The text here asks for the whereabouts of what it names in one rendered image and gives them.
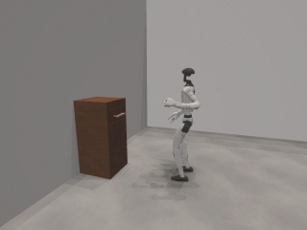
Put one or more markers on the cabinet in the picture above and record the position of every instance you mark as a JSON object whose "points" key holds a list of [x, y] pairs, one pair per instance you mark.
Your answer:
{"points": [[102, 147]]}

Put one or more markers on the left robot upper arm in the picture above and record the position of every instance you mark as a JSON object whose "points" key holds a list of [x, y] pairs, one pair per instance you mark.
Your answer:
{"points": [[189, 93]]}

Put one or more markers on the right robot hand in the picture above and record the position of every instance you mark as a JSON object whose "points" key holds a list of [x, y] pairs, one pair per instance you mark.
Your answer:
{"points": [[174, 115]]}

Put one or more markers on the robot left forearm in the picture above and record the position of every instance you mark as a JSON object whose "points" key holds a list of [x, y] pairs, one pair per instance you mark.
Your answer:
{"points": [[186, 105]]}

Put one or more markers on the robot right forearm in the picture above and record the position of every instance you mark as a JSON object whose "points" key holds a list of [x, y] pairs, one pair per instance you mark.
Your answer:
{"points": [[180, 112]]}

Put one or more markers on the left robot shin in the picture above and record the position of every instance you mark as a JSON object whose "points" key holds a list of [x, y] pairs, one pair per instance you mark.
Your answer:
{"points": [[179, 162]]}

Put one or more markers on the drawer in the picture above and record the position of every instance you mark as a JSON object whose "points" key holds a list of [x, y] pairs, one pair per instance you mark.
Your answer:
{"points": [[114, 112]]}

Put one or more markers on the robot shin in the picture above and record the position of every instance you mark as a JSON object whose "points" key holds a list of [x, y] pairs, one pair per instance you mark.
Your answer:
{"points": [[179, 162], [185, 158]]}

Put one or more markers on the right robot shin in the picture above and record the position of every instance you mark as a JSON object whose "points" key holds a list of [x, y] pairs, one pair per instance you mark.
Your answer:
{"points": [[185, 158]]}

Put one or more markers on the left robot hand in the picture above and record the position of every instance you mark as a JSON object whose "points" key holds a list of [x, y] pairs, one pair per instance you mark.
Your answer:
{"points": [[169, 102]]}

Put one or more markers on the handle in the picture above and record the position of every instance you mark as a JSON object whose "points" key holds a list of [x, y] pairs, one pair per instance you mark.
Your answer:
{"points": [[121, 114]]}

